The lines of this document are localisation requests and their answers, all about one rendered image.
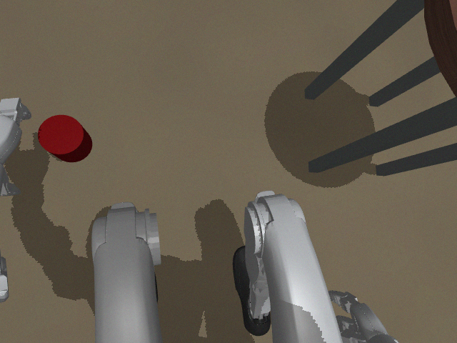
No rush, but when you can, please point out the stool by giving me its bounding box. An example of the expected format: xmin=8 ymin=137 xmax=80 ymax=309
xmin=304 ymin=0 xmax=457 ymax=176

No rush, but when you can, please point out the tin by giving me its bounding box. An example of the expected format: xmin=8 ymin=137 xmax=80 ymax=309
xmin=38 ymin=115 xmax=92 ymax=162

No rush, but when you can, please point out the right robot foot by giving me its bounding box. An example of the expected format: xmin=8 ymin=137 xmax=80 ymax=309
xmin=233 ymin=246 xmax=271 ymax=336

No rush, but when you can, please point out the right robot hand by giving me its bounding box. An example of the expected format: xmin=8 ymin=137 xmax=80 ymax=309
xmin=328 ymin=290 xmax=388 ymax=343

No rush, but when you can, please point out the left robot hand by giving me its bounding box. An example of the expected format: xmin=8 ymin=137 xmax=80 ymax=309
xmin=0 ymin=98 xmax=31 ymax=196

